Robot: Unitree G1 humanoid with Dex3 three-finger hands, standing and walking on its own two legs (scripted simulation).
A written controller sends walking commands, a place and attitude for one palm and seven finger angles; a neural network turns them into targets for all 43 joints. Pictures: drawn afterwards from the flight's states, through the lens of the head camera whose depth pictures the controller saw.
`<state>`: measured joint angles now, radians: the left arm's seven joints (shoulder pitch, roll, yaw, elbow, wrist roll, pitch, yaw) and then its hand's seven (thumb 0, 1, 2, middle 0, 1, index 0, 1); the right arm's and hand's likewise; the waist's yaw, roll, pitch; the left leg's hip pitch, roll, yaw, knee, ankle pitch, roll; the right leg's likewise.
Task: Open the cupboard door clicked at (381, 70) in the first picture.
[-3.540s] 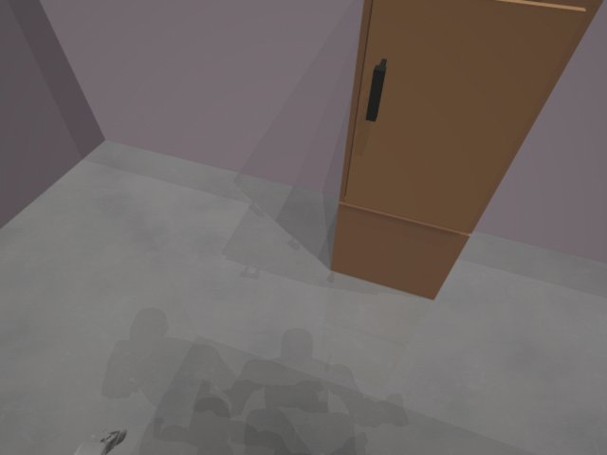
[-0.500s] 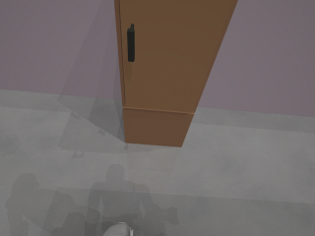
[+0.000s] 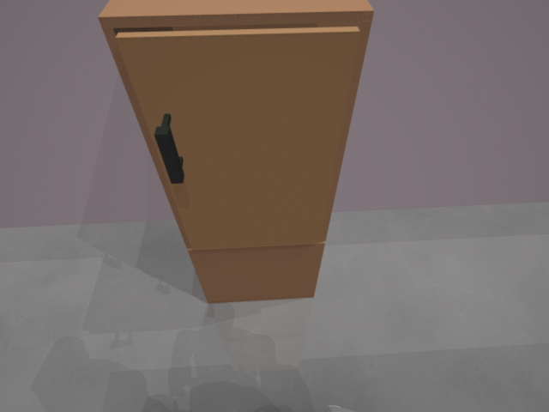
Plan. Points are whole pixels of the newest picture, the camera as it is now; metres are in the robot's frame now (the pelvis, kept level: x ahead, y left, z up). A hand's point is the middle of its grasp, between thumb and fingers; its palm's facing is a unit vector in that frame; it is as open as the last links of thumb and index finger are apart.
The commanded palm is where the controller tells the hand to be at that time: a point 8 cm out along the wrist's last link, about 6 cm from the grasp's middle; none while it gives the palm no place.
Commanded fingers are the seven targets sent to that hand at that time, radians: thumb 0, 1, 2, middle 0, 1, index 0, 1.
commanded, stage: come to a stop and stand still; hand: left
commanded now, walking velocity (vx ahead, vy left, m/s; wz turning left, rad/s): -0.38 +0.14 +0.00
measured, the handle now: (172, 149) +0.55 +0.20 +0.06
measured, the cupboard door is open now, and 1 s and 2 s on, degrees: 0 0 0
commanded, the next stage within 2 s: look again from close up in 1.44 s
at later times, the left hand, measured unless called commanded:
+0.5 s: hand out of the picture +0.02 +0.24 -0.19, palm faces +0.12 -0.97 -0.22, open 7.3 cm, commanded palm none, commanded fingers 0.00 0.90 0.90 -0.20 -0.30 -0.20 -0.30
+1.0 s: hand out of the picture -0.02 +0.20 -0.17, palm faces +0.01 -0.98 -0.18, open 7.3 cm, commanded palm none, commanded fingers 0.00 0.90 0.90 -0.20 -0.30 -0.20 -0.30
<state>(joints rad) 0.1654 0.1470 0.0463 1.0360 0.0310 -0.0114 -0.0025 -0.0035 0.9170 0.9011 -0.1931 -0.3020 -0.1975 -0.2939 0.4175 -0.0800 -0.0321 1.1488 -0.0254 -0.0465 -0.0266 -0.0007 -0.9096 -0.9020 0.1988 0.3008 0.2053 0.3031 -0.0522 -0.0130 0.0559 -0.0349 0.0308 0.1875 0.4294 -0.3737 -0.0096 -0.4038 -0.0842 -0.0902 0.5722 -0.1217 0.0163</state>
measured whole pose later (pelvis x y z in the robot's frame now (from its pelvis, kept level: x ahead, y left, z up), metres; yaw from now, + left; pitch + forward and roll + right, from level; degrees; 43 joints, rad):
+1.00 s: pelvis -0.03 +0.02 +0.01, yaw +1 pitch +1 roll +1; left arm 0.25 0.17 0.04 1.09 0.02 0.03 0.01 0.00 0.92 0.90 -0.19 -0.30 -0.20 -0.29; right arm 0.38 -0.11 -0.04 1.15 -0.02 0.00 -0.05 0.00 -0.91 -0.90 0.20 0.30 0.21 0.30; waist -0.04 -0.03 0.03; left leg -0.20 0.04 0.07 0.42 -0.23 -0.01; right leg -0.21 -0.04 -0.03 0.48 -0.26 0.03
